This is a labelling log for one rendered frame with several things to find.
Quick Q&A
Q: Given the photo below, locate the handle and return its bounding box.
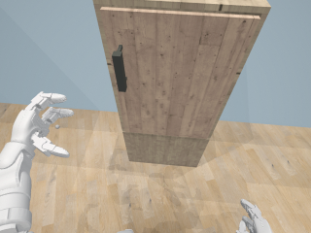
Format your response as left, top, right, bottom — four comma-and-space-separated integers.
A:
112, 45, 127, 92

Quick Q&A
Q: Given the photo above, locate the right robot hand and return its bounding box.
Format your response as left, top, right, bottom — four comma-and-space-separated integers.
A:
235, 199, 272, 233

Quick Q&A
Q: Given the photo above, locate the cupboard door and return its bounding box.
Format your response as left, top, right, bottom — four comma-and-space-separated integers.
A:
100, 7, 260, 139

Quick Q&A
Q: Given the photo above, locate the left robot hand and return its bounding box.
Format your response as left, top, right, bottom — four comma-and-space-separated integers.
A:
11, 91, 74, 158

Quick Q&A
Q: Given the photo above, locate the robot left forearm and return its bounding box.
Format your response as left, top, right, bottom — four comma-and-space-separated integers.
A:
0, 142, 36, 233

